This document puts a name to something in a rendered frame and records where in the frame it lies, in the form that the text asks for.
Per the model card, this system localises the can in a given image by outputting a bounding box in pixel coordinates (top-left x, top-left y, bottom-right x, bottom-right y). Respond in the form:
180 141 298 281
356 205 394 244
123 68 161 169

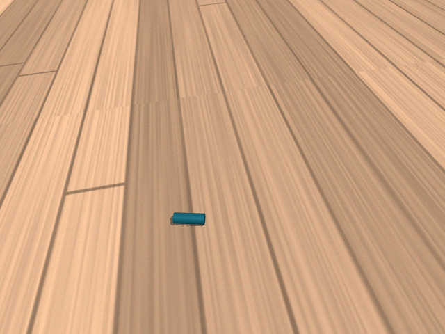
172 212 205 225

